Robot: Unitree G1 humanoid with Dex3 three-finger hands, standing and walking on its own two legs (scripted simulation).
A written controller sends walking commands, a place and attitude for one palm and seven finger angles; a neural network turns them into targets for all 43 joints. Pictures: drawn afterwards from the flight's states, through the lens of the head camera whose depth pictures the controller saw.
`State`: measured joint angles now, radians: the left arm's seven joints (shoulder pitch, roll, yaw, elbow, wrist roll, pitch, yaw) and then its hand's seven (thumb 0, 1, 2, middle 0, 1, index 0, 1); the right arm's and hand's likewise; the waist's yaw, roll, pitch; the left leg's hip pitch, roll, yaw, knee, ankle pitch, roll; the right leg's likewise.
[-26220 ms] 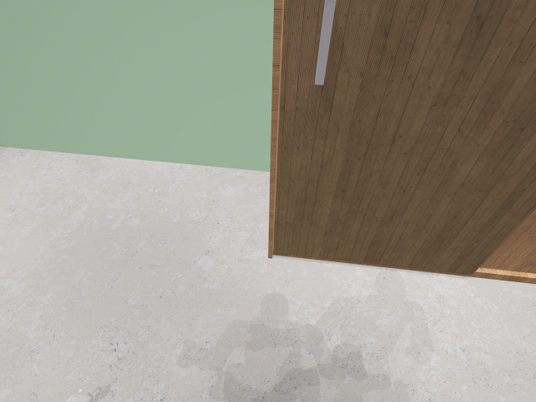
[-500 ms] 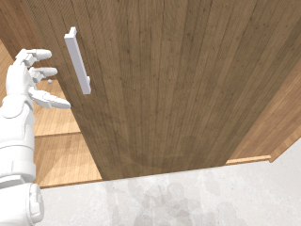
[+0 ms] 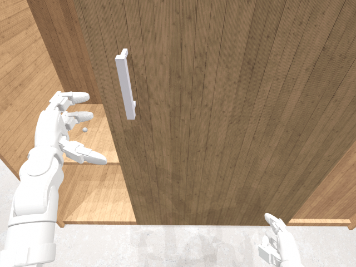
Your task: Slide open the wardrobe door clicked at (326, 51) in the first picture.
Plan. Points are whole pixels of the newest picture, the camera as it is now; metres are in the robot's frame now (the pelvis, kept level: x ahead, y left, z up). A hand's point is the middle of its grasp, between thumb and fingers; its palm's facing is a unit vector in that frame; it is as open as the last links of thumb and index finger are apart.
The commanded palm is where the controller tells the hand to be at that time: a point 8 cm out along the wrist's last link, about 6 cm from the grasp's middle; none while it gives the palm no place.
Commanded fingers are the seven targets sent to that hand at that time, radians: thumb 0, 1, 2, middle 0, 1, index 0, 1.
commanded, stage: draw the hand back to the body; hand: left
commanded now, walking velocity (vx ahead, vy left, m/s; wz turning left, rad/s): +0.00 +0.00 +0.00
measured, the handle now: (128, 85) +0.48 +0.20 +0.19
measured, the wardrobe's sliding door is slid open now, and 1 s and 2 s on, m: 0.43 0.43 0.43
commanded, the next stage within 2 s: step back with the hand held close in 1.60 s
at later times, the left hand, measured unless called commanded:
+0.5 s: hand (71, 152) +0.25 +0.24 +0.18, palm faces +0.24 -0.97 -0.02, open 14.7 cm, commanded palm +0.22 +0.28 +0.18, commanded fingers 0.00 -0.37 0.29 -0.24 -1.04 -0.24 -1.04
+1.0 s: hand (52, 172) +0.21 +0.26 +0.17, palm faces +0.48 -0.83 -0.28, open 11.0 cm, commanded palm +0.16 +0.29 +0.17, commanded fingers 0.00 0.54 0.73 -0.21 -0.51 -0.21 -0.51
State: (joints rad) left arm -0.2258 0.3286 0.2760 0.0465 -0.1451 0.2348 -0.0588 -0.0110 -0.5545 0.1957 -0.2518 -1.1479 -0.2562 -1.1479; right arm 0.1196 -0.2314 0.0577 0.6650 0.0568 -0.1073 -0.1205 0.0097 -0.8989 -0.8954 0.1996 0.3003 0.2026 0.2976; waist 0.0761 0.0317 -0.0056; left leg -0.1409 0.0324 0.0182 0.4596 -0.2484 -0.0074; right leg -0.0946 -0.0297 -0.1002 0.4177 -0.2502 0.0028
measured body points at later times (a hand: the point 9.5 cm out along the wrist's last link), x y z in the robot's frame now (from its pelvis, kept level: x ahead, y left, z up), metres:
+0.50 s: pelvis -0.01 -0.02 +0.00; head -0.06 -0.03 +0.45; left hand +0.23 +0.29 +0.18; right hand +0.17 -0.26 -0.07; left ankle +0.00 +0.12 -0.74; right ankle -0.01 -0.12 -0.74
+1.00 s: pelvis -0.01 +0.00 +0.00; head -0.05 -0.02 +0.45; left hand +0.18 +0.30 +0.19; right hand +0.17 -0.23 -0.08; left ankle +0.00 +0.12 -0.74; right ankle -0.01 -0.12 -0.74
